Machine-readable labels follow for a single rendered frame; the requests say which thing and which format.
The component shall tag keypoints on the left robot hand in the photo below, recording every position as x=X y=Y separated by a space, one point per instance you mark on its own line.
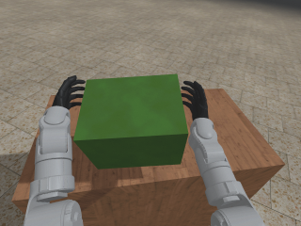
x=64 y=94

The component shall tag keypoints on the carton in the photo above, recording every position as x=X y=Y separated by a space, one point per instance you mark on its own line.
x=129 y=122

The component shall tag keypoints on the left robot forearm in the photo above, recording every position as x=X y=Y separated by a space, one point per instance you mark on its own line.
x=53 y=178

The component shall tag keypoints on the right robot hand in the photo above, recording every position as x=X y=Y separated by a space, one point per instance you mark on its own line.
x=199 y=107

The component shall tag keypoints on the right robot forearm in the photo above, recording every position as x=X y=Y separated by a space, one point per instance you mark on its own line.
x=222 y=189

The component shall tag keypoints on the robot right upper arm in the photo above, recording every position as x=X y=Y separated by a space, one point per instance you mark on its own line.
x=243 y=215

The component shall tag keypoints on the robot left upper arm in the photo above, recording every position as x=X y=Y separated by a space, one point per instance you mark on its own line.
x=62 y=213

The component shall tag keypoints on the pedestal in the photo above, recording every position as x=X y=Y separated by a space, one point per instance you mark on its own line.
x=166 y=195

